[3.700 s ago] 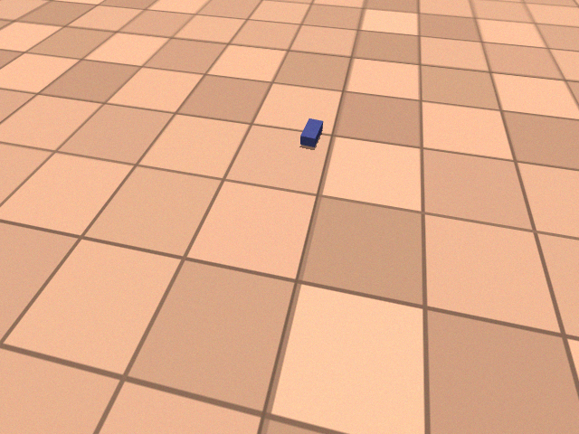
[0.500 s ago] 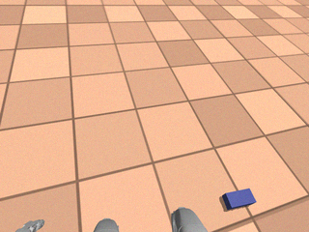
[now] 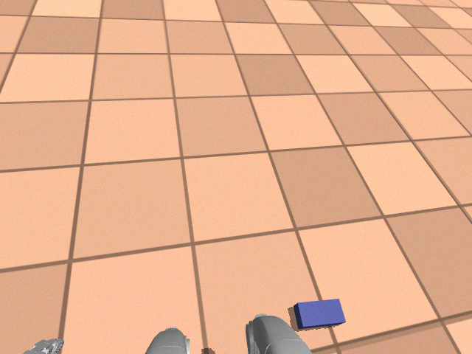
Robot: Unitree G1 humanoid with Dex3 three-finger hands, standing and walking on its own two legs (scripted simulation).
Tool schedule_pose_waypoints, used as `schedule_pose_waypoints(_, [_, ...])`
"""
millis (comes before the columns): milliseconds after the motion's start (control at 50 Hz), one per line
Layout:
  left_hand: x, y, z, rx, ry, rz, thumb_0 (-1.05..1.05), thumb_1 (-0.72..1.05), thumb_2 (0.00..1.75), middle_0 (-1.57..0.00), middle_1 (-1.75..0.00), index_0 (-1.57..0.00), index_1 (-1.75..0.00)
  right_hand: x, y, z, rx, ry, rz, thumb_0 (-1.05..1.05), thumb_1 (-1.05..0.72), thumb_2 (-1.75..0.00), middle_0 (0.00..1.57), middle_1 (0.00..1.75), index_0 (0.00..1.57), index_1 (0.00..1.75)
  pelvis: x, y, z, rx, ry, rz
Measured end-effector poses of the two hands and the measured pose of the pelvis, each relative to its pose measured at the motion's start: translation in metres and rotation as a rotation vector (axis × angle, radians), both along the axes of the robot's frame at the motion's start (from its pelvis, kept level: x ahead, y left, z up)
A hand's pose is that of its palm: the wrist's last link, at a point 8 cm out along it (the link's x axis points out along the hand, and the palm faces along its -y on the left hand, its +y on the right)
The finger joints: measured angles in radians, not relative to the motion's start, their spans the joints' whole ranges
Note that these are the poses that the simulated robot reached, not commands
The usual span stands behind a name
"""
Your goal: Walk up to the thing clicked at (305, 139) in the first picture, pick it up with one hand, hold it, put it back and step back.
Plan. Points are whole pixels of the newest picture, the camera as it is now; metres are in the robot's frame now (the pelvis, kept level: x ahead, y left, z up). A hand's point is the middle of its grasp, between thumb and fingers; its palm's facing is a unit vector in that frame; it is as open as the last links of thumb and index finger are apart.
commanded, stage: walk up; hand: left
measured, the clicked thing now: (318, 313) +0.31 -0.41 -0.71
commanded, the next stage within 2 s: none
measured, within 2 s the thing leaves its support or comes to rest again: neither
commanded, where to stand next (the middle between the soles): -0.04 -0.73 m, yaw +6 degrees
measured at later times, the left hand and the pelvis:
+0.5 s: hand out of the picture +0.06 +0.04 -0.15, palm faces -0.02 -0.94 -0.33, open 7.4 cm; pelvis -0.01 -0.23 +0.00, yaw +3 degrees
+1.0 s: hand out of the picture +0.05 -0.19 -0.16, palm faces -0.04 -0.93 -0.37, open 7.4 cm; pelvis -0.05 -0.47 -0.02, yaw +2 degrees
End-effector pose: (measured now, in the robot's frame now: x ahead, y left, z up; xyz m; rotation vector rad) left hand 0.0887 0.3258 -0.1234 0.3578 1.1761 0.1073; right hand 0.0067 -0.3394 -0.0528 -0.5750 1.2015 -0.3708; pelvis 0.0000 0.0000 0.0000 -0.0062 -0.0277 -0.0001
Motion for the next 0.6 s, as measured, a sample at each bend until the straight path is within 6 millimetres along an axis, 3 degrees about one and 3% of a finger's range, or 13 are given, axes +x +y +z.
schedule_pose_waypoints(160, [0.021, -0.069, -0.002, 0.015, -0.057, -0.028, 0.01, 0.9, 0.9, -0.2, -0.3, -0.21, -0.3, -0.02, -0.113, 0.011, -0.086, 0.027, 0.002, 0.01, -0.89, -0.9, 0.21, 0.3, 0.22, 0.31, -0.007, -0.084, -0.013, -0.005, 0.005, -0.004])
schedule_pose_waypoints(240, [0.027, -0.116, -0.004, 0.06, -0.106, -0.028, 0.01, 0.9, 0.9, -0.2, -0.3, -0.21, -0.3, -0.02, -0.186, -0.005, -0.118, 0.04, 0.008, 0.01, -0.89, -0.9, 0.21, 0.3, 0.22, 0.31, -0.01, -0.141, -0.032, -0.01, 0.009, -0.006])
schedule_pose_waypoints(300, [0.013, -0.156, -0.003, 0.061, -0.125, -0.003, 0.01, 0.9, 0.9, -0.2, -0.3, -0.2, -0.3, -0.011, -0.225, -0.02, -0.127, 0.057, -0.033, 0.01, -0.89, -0.9, 0.21, 0.3, 0.21, 0.31, -0.013, -0.172, -0.035, -0.019, -0.006, 0.014])
schedule_pose_waypoints(360, [-0.007, -0.194, 0.006, 0.026, -0.082, 0.025, 0.01, 0.9, 0.9, -0.2, -0.3, -0.21, -0.3, 0.008, -0.236, -0.023, -0.072, 0.028, -0.035, 0.01, -0.9, -0.9, 0.21, 0.3, 0.21, 0.3, -0.014, -0.19, -0.02, -0.019, -0.007, 0.016])
schedule_pose_waypoints(440, [-0.027, -0.227, 0.015, 0.0, -0.038, 0.055, 0.01, 0.9, 0.9, -0.2, -0.3, -0.21, -0.3, 0.024, -0.235, -0.021, 0.017, 0.003, 0.02, 0.01, -0.9, -0.9, 0.21, 0.3, 0.21, 0.3, -0.01, -0.215, -0.003, -0.012, -0.001, 0.032])
schedule_pose_waypoints(520, [-0.034, -0.246, 0.008, 0.0, -0.033, 0.079, 0.01, 0.9, 0.9, -0.21, -0.3, -0.21, -0.3, 0.022, -0.24, -0.02, 0.047, 0.011, 0.071, 0.01, -0.9, -0.9, 0.21, 0.3, 0.21, 0.3, -0.007, -0.241, -0.003, -0.006, 0.011, 0.055])
schedule_pose_waypoints(600, [-0.035, -0.274, 0.002, 0.003, -0.007, 0.069, 0.01, 0.9, 0.9, -0.2, -0.3, -0.21, -0.3, 0.011, -0.264, -0.011, 0.038, 0.011, 0.064, 0.01, -0.89, -0.9, 0.21, 0.3, 0.22, 0.31, -0.013, -0.273, 0.0, 0.006, -0.006, 0.058])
